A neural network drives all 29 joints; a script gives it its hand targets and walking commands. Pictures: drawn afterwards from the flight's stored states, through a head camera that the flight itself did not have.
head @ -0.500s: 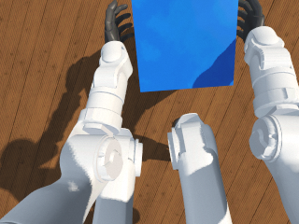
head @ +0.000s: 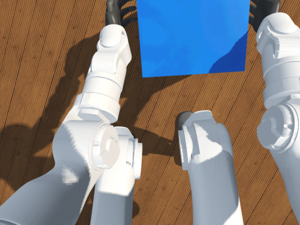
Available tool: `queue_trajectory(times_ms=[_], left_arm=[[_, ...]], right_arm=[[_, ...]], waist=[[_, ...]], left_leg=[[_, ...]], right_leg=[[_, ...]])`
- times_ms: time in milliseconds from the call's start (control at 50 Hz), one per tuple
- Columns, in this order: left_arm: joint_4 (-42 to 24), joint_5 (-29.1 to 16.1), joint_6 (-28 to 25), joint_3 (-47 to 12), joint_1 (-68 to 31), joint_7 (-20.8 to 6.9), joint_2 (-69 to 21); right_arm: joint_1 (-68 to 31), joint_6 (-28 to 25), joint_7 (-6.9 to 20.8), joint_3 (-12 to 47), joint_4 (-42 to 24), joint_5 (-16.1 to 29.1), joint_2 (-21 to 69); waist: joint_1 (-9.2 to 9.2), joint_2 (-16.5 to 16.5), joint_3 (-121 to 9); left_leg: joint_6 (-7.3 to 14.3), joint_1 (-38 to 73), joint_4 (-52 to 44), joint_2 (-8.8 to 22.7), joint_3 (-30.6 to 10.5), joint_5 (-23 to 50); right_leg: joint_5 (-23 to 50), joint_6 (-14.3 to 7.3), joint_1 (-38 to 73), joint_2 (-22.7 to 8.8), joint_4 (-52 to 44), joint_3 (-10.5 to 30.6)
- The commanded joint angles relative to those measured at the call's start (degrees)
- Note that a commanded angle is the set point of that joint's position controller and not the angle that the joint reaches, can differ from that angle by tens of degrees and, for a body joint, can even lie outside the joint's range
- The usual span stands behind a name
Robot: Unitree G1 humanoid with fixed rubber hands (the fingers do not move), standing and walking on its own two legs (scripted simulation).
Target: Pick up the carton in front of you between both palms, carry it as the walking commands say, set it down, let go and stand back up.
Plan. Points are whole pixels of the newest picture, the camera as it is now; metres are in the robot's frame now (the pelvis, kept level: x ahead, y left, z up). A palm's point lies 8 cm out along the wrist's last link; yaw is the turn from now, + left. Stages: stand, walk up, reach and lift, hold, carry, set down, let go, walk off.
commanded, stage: set down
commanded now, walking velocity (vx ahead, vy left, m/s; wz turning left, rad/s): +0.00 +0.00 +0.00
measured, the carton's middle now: (184, 30) +0.51 -0.16 -0.26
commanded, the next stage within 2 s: let go in 1.70 s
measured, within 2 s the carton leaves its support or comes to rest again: rests again in 0.08 s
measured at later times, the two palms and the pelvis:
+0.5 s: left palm (115, 40) +0.51 +0.01 -0.20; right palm (263, 39) +0.44 -0.34 -0.22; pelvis +0.00 +0.00 -0.01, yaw +0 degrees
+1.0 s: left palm (104, 17) +0.52 -0.01 -0.08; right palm out of the picture +0.45 -0.38 -0.08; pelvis -0.01 -0.01 +0.05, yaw -2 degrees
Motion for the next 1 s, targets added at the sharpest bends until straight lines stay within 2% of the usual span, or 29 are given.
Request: queue_trajectory(times_ms=[0,200,280,340,400,440,500,540,620,700,820,920,980], left_arm=[[5.5,-0.7,2.1,-15.1,-16.9,-10.4,-36.5],[4.1,-2.3,-0.2,-18.2,-16.4,-10.3,-34.7],[4.0,-2.2,-0.5,-18.9,-14.6,-9.3,-31.3],[4.2,-3.1,-0.9,-17.3,-10.6,-7.2,-20.7],[2.4,-6.9,-2.1,-15.2,-3.8,-1.5,3.9],[-0.1,-11.0,-2.7,-17.4,-7.4,0.1,7.5],[-4.6,-14.1,-3.2,-19.3,-11.0,1.0,9.1],[-7.7,-16.2,-2.8,-20.7,-12.7,1.2,8.6],[-7.3,-17.8,-0.4,-20.8,-11.8,0.8,8.7],[-10.7,-16.1,0.8,-17.5,-10.7,1.4,9.9],[-18.3,-11.2,2.9,-11.1,-8.1,3.5,11.2],[-14.1,-7.2,4.1,-6.4,-4.1,2.8,10.0],[-12.2,-6.5,3.6,-5.9,-1.7,1.8,8.5]], right_arm=[[-12.9,0.4,9.5,8.9,2.3,1.0,30.8],[-11.3,-1.8,8.6,10.3,3.4,3.2,29.9],[-10.0,-2.8,7.6,9.8,4.7,3.8,25.4],[-7.5,-4.5,5.3,6.9,6.8,4.7,14.0],[0.3,-8.3,-1.1,-0.1,6.8,5.1,-12.9],[-3.9,-10.6,-3.3,0.1,4.0,7.9,-17.2],[-10.7,-12.4,-3.5,2.7,-2.1,13.2,-20.6],[-13.4,-12.3,-2.6,5.2,-4.9,16.2,-21.3],[-11.6,-9.9,-1.0,8.9,-4.8,19.0,-21.3],[-9.2,-7.4,-0.7,9.0,-5.5,17.7,-20.9],[-9.8,-3.1,-1.6,7.6,-15.5,14.5,-19.3],[-7.2,-0.9,-1.3,7.9,-14.7,12.5,-14.0],[-4.5,-0.9,-0.8,7.3,-13.9,11.3,-11.5]], waist=[[-6.8,2.1,-46.2],[-6.77,2.0,-45.2],[-6.85,1.8,-43.9],[-7.08,1.0,-44.1],[-8.17,-1.0,-45.3],[-7.92,-3.0,-49.9],[-6.1,-4.1,-55.1],[-5.5,-5.5,-57.7],[-5.07,-7.9,-58.8],[-3.97,-10.1,-61.2],[-1.21,-15.7,-71.6],[1.63,-15.8,-62.6],[1.83,-15.3,-60.6]], left_leg=[[3.3,12.8,-10.5,0.9,6.5,6.9],[3.2,11.8,-8.5,1.5,5.7,11.6],[2.6,13.1,-8.2,1.8,5.7,9.9],[1.8,16.1,-7.9,2.6,6.4,8.7],[0.1,18.7,-8.1,4.1,7.0,8.1],[0.1,20.8,-7.4,5.0,6.2,11.1],[0.4,22.2,-6.4,6.2,6.0,13.7],[0.7,23.5,-6.3,6.4,6.7,13.0],[0.8,21.9,-6.7,6.6,8.2,7.0],[1.0,20.6,-7.6,6.4,9.7,3.1],[1.8,21.4,-12.3,5.8,11.9,0.7],[2.3,18.1,-16.3,5.7,11.8,0.0],[2.2,17.7,-19.0,5.7,11.3,1.0]], right_leg=[[11.5,-4.7,30.4,3.0,-9.2,-3.9],[17.8,-4.8,30.5,2.6,-6.9,-2.7],[15.5,-4.4,30.8,2.1,-6.9,-3.2],[13.8,-3.7,32.3,0.9,-6.8,-3.9],[13.3,-2.9,35.5,-1.1,-7.1,-4.5],[16.1,-2.8,38.5,-1.6,-6.1,-4.6],[20.2,-3.3,43.3,-1.9,-4.7,-3.6],[20.6,-3.5,46.1,-1.9,-4.7,-3.3],[17.6,-3.9,52.0,-2.0,-6.4,-2.8],[13.2,-3.2,58.2,-1.3,-9.1,-2.1],[8.9,-1.1,69.6,0.3,-15.0,-2.1],[4.2,-0.6,62.7,1.3,-19.6,-2.0],[6.3,-0.6,60.6,1.7,-21.1,-2.4]])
